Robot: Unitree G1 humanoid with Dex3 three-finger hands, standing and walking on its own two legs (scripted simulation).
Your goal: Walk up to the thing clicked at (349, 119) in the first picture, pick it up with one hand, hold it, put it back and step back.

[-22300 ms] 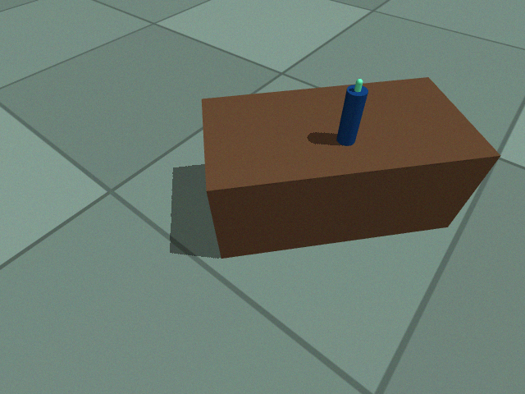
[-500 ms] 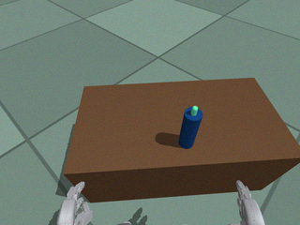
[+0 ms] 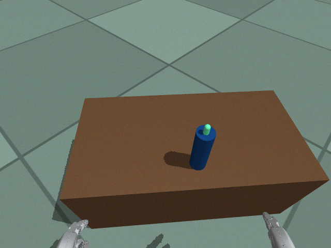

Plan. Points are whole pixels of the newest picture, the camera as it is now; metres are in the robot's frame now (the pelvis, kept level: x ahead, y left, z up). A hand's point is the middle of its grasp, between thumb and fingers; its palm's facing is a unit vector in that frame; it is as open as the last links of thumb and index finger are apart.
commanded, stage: home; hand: right
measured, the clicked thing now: (202, 146) +0.49 -0.13 -0.17
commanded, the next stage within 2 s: stand in 1.04 s
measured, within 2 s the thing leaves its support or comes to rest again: neither
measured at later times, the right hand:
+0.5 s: hand out of the picture +0.07 -0.22 -0.11, palm faces -0.01 +0.92 -0.39, open 17.2 cm
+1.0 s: hand out of the picture +0.05 -0.22 -0.11, palm faces -0.01 +0.92 -0.38, open 17.3 cm
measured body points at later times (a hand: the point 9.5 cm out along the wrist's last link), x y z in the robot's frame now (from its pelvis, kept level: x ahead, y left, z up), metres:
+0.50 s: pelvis +0.00 +0.02 +0.04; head -0.01 +0.04 +0.49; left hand +0.07 +0.30 -0.11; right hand +0.07 -0.27 -0.08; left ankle +0.01 +0.13 -0.71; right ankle -0.02 -0.10 -0.71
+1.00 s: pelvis -0.01 +0.03 +0.04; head -0.01 +0.05 +0.49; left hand +0.05 +0.33 -0.11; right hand +0.05 -0.27 -0.08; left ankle +0.01 +0.13 -0.71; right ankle -0.01 -0.10 -0.71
